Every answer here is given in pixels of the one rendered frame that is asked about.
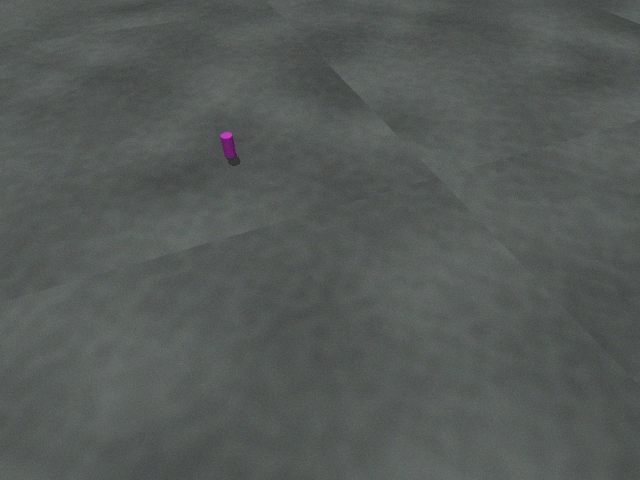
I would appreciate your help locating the can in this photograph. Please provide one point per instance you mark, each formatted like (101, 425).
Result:
(228, 145)

